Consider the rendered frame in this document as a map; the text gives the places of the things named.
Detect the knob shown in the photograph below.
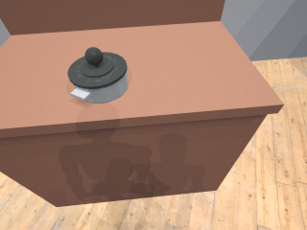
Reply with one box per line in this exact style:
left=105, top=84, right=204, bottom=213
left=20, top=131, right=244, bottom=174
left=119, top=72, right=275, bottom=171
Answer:
left=84, top=47, right=104, bottom=65

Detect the lid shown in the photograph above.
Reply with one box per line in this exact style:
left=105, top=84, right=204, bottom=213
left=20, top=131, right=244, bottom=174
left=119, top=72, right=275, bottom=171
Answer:
left=67, top=52, right=128, bottom=89

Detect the table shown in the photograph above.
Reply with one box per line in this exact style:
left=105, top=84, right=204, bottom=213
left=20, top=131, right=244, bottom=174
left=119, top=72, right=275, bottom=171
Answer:
left=0, top=0, right=284, bottom=207

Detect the pot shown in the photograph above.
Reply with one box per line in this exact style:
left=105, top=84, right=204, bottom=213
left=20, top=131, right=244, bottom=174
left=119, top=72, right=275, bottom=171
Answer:
left=70, top=59, right=129, bottom=104

